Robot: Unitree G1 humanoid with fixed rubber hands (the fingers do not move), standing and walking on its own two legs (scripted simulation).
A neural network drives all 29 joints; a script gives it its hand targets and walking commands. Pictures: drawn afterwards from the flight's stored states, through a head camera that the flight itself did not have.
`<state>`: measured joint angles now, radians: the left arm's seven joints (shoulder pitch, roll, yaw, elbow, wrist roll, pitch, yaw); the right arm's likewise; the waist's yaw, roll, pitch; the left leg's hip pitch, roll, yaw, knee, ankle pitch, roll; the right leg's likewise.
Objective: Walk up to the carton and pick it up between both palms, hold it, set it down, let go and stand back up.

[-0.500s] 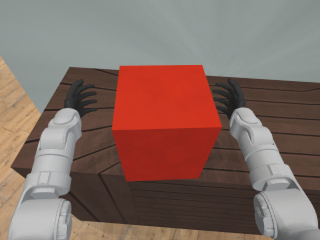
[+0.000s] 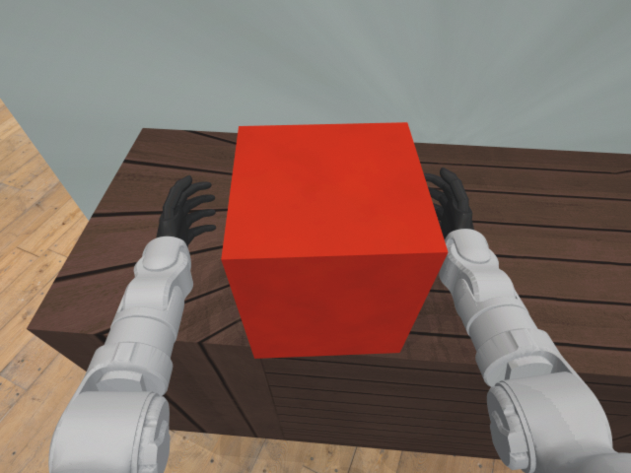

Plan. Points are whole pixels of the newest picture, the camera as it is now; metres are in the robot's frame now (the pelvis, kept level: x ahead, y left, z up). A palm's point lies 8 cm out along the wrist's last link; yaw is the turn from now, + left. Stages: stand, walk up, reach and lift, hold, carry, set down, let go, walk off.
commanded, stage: reach and lift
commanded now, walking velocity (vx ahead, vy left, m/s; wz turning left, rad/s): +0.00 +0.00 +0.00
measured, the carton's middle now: (325, 248) +0.40 +0.01 +0.06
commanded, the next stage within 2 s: none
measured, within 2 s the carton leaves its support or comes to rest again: leaves its support in 2.00 s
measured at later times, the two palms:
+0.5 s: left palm (205, 232) +0.41 +0.16 +0.08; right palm (434, 232) +0.41 -0.14 +0.08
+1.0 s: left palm (204, 234) +0.40 +0.16 +0.08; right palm (434, 231) +0.41 -0.14 +0.08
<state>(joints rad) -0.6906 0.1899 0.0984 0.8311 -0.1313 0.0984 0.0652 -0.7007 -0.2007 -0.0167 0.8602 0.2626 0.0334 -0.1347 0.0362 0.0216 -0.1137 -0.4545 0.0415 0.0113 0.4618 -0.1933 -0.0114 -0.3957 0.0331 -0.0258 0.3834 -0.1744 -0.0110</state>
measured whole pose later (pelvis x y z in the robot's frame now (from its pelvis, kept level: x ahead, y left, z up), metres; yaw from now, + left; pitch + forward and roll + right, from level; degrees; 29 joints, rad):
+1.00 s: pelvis -0.01 +0.00 +0.00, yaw +0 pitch +9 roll -1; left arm -0.75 0.02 0.30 0.90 0.14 0.00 0.09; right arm -0.74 -0.01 -0.25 0.89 -0.04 -0.02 -0.15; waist 0.02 0.00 -0.09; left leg -0.42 0.04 0.02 0.43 -0.17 -0.01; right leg -0.37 0.03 -0.02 0.37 -0.16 -0.01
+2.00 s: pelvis +0.01 +0.00 +0.01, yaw +2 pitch +4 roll -1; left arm -0.61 -0.02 0.32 0.79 0.22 0.00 0.03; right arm -0.60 0.07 -0.34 0.87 -0.20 -0.16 -0.11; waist -0.01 -0.02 -0.06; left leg -0.24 0.02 0.00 0.34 -0.16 -0.01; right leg -0.17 0.01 -0.04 0.25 -0.14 -0.01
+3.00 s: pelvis +0.00 +0.00 +0.01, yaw +3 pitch -3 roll -1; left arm -0.66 0.01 0.24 0.51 0.18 0.31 0.06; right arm -0.66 -0.05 -0.07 0.74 0.12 0.03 -0.19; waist -0.06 -0.04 -0.04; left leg -0.13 0.01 -0.02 0.35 -0.17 0.00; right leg -0.06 0.00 -0.06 0.28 -0.16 0.00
